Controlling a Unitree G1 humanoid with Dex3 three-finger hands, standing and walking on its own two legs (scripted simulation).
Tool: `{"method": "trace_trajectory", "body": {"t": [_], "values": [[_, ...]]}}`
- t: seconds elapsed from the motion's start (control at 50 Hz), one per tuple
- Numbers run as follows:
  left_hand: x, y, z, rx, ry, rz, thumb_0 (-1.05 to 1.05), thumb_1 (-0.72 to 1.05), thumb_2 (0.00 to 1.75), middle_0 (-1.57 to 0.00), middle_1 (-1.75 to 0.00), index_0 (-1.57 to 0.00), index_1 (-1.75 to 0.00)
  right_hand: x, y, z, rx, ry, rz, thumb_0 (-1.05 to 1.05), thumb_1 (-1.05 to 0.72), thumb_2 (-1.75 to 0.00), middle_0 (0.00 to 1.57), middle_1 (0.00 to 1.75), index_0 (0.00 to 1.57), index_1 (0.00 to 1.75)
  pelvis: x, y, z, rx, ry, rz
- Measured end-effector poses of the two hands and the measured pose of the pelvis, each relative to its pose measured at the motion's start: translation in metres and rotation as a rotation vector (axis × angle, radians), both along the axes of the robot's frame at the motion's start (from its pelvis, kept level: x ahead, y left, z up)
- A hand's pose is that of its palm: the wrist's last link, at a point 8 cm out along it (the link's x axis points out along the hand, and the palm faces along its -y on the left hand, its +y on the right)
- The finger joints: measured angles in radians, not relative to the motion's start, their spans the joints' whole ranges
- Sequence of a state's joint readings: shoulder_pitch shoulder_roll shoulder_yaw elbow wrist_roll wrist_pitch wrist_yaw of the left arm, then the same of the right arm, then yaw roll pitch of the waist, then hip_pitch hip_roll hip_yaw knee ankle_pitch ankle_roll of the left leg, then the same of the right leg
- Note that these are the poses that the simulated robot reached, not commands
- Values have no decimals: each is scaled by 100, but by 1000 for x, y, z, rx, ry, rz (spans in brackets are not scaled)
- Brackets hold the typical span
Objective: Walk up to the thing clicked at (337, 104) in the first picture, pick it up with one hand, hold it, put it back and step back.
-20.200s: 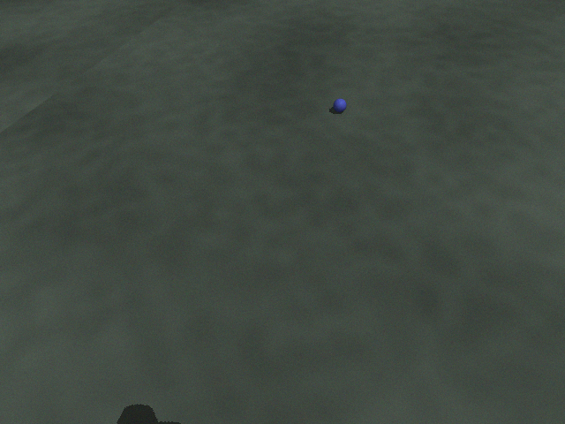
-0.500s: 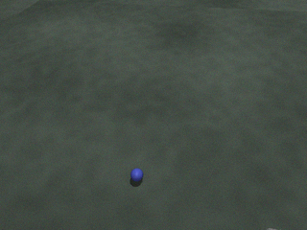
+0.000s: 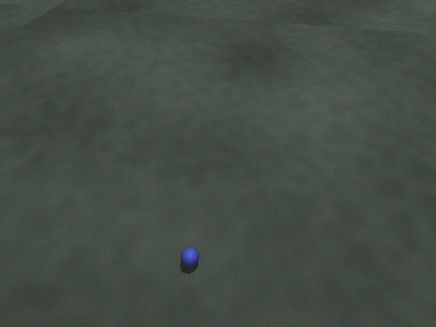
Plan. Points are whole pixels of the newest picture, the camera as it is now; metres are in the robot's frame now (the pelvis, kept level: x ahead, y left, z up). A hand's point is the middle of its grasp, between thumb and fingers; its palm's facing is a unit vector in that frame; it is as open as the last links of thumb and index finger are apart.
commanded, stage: walk up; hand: left
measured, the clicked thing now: (190, 256) +0.56 +0.17 -0.74
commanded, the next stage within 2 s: stand in 0.48 s
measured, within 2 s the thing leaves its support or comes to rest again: neither
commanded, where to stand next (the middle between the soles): +0.17 +0.00 m, yaw -3 degrees
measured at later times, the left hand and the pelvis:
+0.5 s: hand out of the picture +0.08 +0.26 -0.16, palm faces +0.03 -0.94 -0.33, open 7.4 cm; pelvis +0.01 +0.01 +0.00, yaw +1 degrees
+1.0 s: hand out of the picture +0.08 +0.26 -0.16, palm faces -0.01 -0.94 -0.34, open 7.4 cm; pelvis +0.01 +0.00 +0.00, yaw +1 degrees
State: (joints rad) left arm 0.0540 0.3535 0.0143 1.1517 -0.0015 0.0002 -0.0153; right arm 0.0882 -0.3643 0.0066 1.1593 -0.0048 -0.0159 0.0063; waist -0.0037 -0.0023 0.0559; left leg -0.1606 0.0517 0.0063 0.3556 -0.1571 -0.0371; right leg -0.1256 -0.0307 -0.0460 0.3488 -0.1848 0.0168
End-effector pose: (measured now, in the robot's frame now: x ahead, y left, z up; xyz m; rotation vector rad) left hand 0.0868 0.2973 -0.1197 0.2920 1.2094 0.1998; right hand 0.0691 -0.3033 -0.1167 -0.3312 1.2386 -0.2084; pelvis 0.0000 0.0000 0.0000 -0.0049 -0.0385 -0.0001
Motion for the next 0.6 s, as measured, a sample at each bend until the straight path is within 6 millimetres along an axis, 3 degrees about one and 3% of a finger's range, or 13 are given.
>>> {"method": "trace_trajectory", "body": {"t": [0.28, 0.6], "values": [[-23, 7, -2, 0, 57, 44, 1, 90, 89, -20, -30, -20, -30, 11, 13, -3, 19, 3, 20, 1, -90, -89, 20, 30, 20, 30, 4, 4, 1, 1, 8, 11], [-15, 8, 1, 13, 35, 29, 1, 90, 89, -20, -30, -20, -30, 30, 17, -1, 23, -32, 37, 1, -90, -89, 21, 30, 20, 30, 10, 5, 2, 2, 10, 13]]}}
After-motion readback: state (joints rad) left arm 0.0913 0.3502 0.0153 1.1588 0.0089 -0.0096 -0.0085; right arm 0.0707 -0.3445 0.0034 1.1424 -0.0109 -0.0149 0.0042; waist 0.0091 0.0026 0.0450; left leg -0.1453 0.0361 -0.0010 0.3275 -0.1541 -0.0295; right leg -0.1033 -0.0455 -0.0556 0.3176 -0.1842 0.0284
